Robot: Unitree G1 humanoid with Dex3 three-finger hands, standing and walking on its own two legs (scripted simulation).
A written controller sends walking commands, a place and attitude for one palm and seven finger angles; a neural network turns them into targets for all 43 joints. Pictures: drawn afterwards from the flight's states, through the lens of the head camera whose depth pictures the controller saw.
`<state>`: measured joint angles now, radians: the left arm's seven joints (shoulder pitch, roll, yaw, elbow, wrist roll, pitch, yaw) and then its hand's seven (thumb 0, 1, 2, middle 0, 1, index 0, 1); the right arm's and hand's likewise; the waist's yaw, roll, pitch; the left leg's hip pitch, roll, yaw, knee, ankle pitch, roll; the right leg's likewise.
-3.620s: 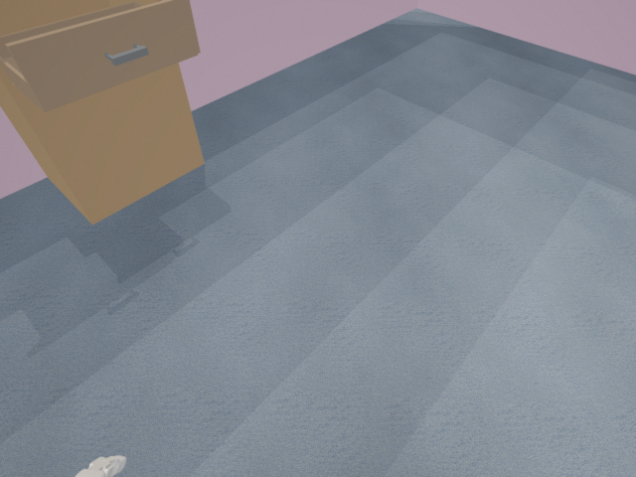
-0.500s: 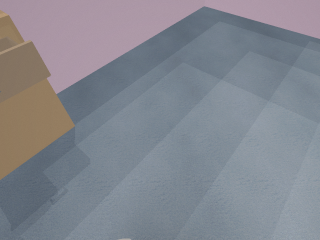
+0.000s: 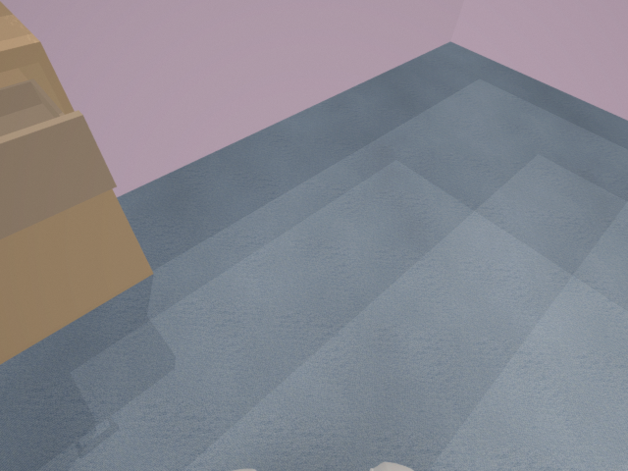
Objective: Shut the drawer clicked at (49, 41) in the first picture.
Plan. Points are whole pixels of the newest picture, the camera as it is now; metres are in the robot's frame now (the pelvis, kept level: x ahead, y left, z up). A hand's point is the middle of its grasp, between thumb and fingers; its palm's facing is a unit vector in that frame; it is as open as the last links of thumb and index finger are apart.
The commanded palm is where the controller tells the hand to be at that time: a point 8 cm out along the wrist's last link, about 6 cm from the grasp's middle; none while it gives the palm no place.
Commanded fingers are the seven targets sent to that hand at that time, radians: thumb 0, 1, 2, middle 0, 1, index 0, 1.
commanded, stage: turn to face it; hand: left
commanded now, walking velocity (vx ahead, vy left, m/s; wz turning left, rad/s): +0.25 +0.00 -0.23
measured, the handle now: out of the picture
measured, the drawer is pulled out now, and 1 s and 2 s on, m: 0.23 0.23 0.23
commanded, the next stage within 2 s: take the last steps up to it in 1.44 s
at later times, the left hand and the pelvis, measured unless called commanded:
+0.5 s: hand (223, 409) +0.22 +0.15 -0.15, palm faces +0.19 -0.96 -0.22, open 7.2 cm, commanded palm none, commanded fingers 0.00 0.90 0.90 -0.20 -0.30 -0.20 -0.30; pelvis +0.15 -0.04 +0.00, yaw +10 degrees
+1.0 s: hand (177, 429) +0.19 +0.21 -0.15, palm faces +0.44 -0.85 -0.29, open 7.4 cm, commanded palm none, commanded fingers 0.00 0.90 0.90 -0.20 -0.30 -0.20 -0.30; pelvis +0.18 -0.03 +0.00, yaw +26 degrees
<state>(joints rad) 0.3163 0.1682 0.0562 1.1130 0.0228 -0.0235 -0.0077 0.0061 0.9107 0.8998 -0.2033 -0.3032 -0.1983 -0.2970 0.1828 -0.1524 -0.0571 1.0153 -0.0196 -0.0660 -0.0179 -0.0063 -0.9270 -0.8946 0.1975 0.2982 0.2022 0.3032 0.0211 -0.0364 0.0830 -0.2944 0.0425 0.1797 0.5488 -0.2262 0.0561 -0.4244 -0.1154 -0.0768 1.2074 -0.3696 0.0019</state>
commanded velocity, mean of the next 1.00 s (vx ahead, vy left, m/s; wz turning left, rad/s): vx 0.01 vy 0.00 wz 0.55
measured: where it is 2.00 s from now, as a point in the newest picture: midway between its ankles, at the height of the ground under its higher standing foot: outside the picture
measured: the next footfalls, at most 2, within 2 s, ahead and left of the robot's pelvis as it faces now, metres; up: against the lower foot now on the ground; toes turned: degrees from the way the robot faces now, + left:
right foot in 0.28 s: +0.23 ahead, -0.16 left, +0.00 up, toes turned -8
left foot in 0.64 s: +0.21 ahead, +0.11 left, +0.00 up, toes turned +23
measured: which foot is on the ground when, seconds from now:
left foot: down 0.00-0.28, up 0.30-0.62, down 0.64-1.00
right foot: up 0.00-0.26, down 0.28-0.64, up 0.66-1.00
